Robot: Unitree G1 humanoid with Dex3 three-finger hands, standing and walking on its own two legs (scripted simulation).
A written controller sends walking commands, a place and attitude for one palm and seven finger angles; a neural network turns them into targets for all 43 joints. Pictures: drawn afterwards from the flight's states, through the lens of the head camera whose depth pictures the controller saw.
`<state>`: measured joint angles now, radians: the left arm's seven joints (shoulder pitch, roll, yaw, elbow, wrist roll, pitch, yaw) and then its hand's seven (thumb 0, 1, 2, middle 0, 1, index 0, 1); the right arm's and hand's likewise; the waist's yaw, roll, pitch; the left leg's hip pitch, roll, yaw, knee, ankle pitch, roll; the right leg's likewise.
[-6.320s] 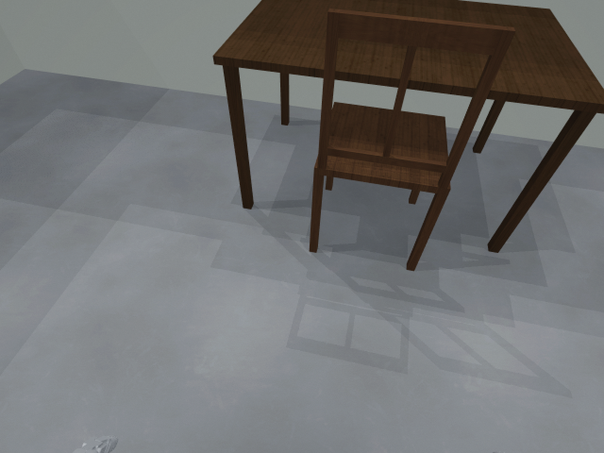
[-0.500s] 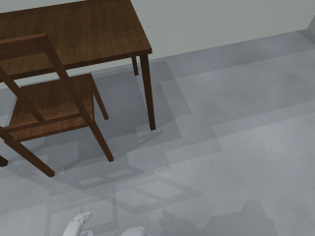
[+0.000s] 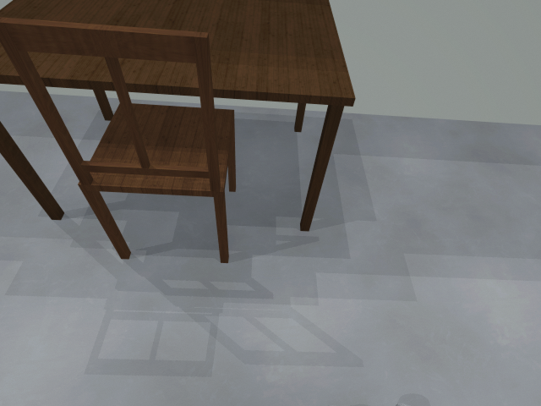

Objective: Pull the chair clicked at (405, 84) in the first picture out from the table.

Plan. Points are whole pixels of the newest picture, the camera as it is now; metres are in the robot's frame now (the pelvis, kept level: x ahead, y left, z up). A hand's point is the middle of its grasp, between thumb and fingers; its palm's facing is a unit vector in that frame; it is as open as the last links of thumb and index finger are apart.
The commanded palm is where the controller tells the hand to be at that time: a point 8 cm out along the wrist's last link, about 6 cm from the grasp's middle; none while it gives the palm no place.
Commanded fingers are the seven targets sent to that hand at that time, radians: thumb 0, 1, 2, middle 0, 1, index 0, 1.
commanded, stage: take the last steps up to it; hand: left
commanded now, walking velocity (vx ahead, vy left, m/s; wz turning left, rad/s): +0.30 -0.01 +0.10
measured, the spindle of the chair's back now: (130, 119) +0.72 +0.42 -0.06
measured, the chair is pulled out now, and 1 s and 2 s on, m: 0.00 0.00 0.00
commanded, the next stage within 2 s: come to a stop and stand still in 0.84 s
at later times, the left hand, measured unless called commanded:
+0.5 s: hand out of the picture +0.03 +0.13 -0.16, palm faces +0.16 -0.97 -0.17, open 7.4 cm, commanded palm none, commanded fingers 0.00 0.90 0.90 -0.20 -0.30 -0.20 -0.30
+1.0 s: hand (172, 293) +0.33 +0.22 -0.16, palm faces +0.09 -0.98 -0.20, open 7.4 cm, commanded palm none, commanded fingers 0.00 0.90 0.90 -0.20 -0.30 -0.20 -0.30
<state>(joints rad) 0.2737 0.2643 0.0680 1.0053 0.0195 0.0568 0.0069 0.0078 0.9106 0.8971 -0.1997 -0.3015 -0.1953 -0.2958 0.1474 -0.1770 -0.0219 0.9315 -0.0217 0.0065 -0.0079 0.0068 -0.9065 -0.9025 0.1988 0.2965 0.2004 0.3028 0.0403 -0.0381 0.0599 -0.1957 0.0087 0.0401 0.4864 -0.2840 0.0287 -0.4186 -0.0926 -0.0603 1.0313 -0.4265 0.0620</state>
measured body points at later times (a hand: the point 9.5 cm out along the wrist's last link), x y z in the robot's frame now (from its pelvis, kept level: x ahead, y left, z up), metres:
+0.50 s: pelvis +0.11 -0.02 +0.01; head +0.11 -0.03 +0.46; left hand +0.03 +0.18 -0.15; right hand +0.14 -0.26 -0.15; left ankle +0.17 +0.13 -0.68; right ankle +0.05 -0.12 -0.74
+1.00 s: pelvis +0.26 +0.04 +0.00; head +0.27 +0.03 +0.45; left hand +0.32 +0.27 -0.15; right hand +0.30 -0.19 -0.15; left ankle +0.25 +0.13 -0.74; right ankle +0.33 -0.08 -0.71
